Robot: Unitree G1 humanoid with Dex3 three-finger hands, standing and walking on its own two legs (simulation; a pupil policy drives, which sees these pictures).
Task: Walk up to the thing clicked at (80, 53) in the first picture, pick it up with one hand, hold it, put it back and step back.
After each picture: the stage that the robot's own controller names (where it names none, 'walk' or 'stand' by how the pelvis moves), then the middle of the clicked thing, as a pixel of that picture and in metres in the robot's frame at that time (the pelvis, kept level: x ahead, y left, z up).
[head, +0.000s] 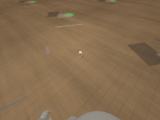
stand; (80, 54) +1.38 +0.25 -0.72
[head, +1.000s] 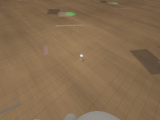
walk; (81, 57) +1.25 +0.18 -0.71
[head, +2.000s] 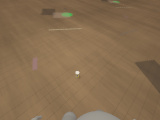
walk; (77, 74) +0.78 +0.17 -0.71
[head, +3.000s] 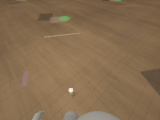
walk; (71, 91) +0.47 +0.24 -0.70
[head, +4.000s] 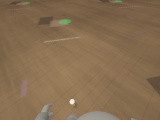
stand; (72, 102) +0.33 +0.22 -0.71
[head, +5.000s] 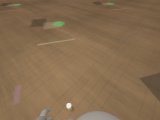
stand; (69, 106) +0.30 +0.24 -0.72
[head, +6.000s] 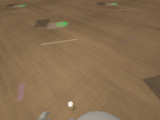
stand; (70, 105) +0.32 +0.23 -0.73
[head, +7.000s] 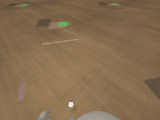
stand; (71, 105) +0.32 +0.22 -0.73
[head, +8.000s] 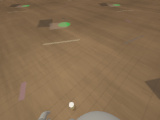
stand; (71, 105) +0.32 +0.22 -0.73
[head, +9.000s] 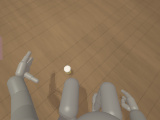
go down; (67, 69) +0.41 +0.21 -0.41
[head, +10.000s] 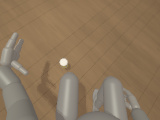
go down; (64, 63) +0.42 +0.23 -0.31
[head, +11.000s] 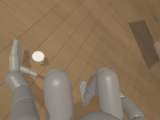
close in; (38, 58) +0.40 +0.27 -0.23
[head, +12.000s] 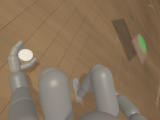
close; (25, 57) +0.40 +0.28 -0.23
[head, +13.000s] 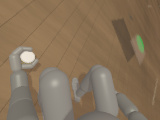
lift; (27, 58) +0.39 +0.27 -0.23
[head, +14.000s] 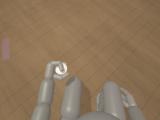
lift; (62, 71) +0.32 +0.21 -0.05
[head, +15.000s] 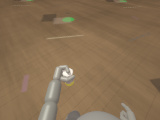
hold; (68, 77) +0.32 +0.16 +0.03
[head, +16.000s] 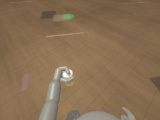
hold; (68, 77) +0.32 +0.17 +0.00
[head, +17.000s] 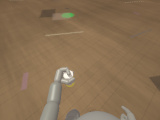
crouch; (69, 78) +0.32 +0.16 -0.01
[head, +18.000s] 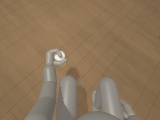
crouch; (60, 59) +0.43 +0.20 -0.09
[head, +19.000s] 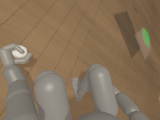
lower; (21, 55) +0.42 +0.28 -0.23
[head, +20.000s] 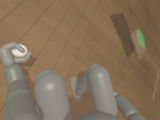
lower; (20, 54) +0.42 +0.29 -0.23
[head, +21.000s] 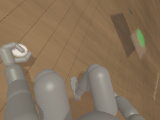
lower; (20, 54) +0.42 +0.28 -0.23
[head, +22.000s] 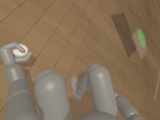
lower; (21, 54) +0.42 +0.28 -0.23
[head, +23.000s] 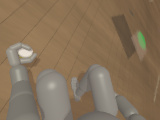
loosen; (25, 54) +0.42 +0.27 -0.23
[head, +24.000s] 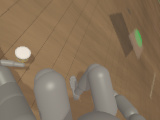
withdraw; (22, 55) +0.41 +0.27 -0.23
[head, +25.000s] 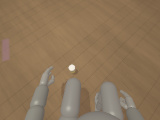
walk; (72, 68) +0.44 +0.19 -0.41
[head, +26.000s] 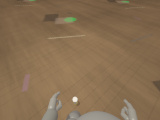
stand; (75, 100) +0.37 +0.16 -0.66
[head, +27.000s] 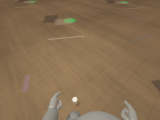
stand; (75, 100) +0.37 +0.17 -0.67
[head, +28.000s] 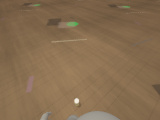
stand; (76, 102) +0.38 +0.16 -0.71
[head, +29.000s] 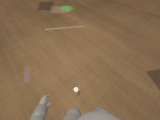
walk; (76, 90) +0.42 +0.14 -0.70
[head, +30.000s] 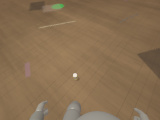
walk; (75, 76) +0.60 +0.23 -0.69
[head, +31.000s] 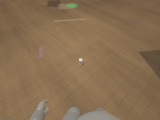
stand; (80, 61) +0.95 +0.19 -0.69
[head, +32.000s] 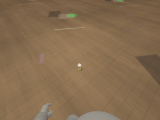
stand; (79, 66) +0.97 +0.21 -0.71
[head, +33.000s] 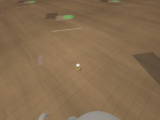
stand; (78, 66) +0.99 +0.24 -0.73
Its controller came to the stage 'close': yes
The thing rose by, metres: 0.72
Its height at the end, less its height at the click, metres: +0.00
